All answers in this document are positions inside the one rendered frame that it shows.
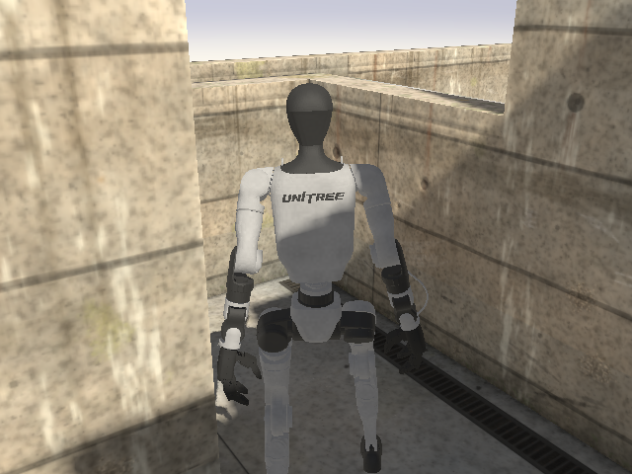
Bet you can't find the robot right upper arm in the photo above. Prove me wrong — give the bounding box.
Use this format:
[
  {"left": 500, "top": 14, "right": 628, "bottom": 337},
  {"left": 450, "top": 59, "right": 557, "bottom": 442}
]
[{"left": 350, "top": 164, "right": 401, "bottom": 269}]

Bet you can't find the robot left forearm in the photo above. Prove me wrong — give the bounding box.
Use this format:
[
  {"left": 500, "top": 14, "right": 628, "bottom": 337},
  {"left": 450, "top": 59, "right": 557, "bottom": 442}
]
[{"left": 219, "top": 246, "right": 254, "bottom": 350}]

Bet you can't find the robot right hand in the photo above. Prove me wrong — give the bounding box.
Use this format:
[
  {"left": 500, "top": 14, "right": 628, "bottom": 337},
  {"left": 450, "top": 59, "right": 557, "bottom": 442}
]
[{"left": 384, "top": 324, "right": 426, "bottom": 374}]

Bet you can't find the robot left upper arm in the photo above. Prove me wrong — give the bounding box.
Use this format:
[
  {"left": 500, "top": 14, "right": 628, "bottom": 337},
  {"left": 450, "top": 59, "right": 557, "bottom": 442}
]
[{"left": 234, "top": 167, "right": 274, "bottom": 275}]

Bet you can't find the robot left hand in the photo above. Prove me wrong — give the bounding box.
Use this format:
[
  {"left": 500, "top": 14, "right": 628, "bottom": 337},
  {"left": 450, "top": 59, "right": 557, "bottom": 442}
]
[{"left": 217, "top": 347, "right": 262, "bottom": 406}]

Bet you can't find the humanoid robot torso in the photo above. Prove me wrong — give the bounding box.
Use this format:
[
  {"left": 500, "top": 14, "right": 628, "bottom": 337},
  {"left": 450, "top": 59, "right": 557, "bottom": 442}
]
[{"left": 270, "top": 156, "right": 356, "bottom": 343}]

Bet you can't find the robot right thigh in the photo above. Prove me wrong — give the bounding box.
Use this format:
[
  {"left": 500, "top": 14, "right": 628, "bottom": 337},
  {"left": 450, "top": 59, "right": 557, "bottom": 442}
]
[{"left": 341, "top": 300, "right": 376, "bottom": 379}]

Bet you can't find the robot right forearm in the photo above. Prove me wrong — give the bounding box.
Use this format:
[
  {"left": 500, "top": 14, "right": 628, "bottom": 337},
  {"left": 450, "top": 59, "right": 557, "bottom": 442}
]
[{"left": 381, "top": 239, "right": 420, "bottom": 331}]

